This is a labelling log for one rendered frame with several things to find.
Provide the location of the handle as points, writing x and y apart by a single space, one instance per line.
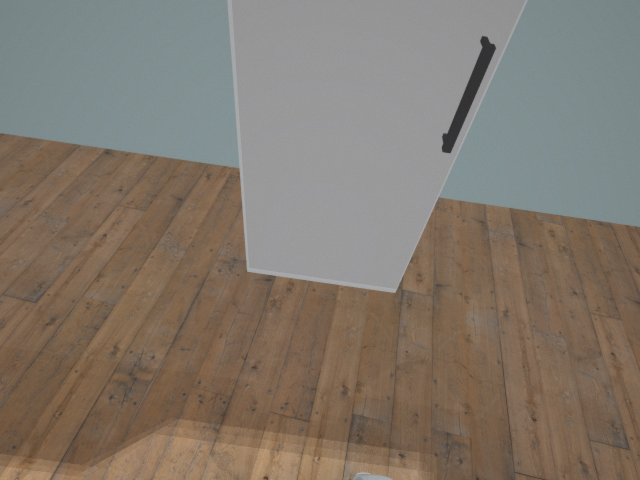
475 80

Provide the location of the fridge door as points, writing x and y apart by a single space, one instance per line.
342 109

